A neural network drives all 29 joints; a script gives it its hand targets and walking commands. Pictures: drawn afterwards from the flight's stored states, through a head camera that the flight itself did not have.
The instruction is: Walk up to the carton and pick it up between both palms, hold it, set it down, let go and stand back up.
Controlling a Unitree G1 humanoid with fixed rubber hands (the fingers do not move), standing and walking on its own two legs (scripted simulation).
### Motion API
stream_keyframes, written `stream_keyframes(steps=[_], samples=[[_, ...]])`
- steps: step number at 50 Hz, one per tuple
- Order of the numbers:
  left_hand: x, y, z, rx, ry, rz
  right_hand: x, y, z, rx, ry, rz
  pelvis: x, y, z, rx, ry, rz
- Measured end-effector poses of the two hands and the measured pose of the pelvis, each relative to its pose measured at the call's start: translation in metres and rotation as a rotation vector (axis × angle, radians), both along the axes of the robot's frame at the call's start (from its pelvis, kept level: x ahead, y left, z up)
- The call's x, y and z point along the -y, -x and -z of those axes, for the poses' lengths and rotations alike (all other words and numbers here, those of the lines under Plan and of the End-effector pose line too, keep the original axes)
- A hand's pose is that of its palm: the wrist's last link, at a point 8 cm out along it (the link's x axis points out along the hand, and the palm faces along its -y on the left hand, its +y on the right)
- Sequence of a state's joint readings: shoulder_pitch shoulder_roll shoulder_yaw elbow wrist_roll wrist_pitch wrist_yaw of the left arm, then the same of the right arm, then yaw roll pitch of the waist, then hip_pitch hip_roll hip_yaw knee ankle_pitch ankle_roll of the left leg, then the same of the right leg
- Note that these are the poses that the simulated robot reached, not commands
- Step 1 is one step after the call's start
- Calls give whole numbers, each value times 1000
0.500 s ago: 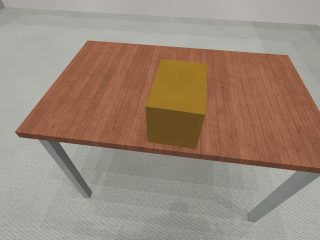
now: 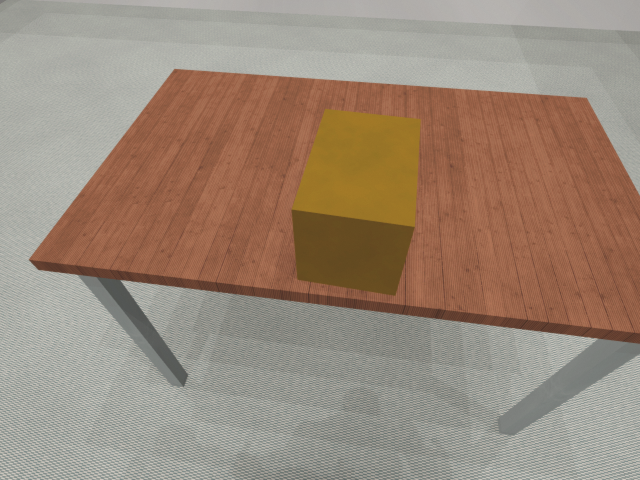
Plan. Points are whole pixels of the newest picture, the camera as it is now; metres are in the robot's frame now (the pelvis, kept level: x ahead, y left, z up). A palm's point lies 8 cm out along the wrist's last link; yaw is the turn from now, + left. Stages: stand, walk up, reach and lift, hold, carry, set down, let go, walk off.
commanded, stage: stand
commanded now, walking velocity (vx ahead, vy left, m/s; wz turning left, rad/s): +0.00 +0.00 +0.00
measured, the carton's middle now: (359, 199) +0.52 -0.06 +0.01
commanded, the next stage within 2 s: none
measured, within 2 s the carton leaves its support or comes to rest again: neither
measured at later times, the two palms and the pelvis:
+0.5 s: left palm out of the picture +0.09 +0.27 -0.12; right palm out of the picture +0.09 -0.29 -0.13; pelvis +0.02 +0.00 +0.00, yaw +0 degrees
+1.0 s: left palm out of the picture +0.09 +0.27 -0.12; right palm out of the picture +0.09 -0.29 -0.13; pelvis +0.03 -0.01 +0.00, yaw +0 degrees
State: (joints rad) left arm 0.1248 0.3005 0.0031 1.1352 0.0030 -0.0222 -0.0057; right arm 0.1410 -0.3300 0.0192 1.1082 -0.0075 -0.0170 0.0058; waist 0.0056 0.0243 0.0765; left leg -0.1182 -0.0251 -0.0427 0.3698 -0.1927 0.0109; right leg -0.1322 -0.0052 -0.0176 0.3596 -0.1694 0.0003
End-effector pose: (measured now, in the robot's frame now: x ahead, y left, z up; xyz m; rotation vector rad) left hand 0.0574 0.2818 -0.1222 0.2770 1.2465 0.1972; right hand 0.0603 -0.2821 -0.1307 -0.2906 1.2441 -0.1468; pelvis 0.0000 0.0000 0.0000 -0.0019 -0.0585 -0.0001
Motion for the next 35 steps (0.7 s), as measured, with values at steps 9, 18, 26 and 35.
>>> stream_keyframes(steps=[9, 18, 26, 35], samples=[[3, -10, 1, -3, 4, 4, 1, -7, -1, -3, 4, 1, 1, -6, 0, -7, -1, -3], [8, -23, 2, 12, 18, 5, 6, -21, -3, 6, 21, -3, 1, -14, -1, -7, 0, -3], [10, -34, 1, 23, 15, 7, 5, -32, -4, 24, 17, -3, 2, -20, -1, -5, 0, -2], [8, -40, -1, 28, 5, 6, 6, -35, -3, 26, 14, -1, 4, -25, -1, -6, -1, -3]])
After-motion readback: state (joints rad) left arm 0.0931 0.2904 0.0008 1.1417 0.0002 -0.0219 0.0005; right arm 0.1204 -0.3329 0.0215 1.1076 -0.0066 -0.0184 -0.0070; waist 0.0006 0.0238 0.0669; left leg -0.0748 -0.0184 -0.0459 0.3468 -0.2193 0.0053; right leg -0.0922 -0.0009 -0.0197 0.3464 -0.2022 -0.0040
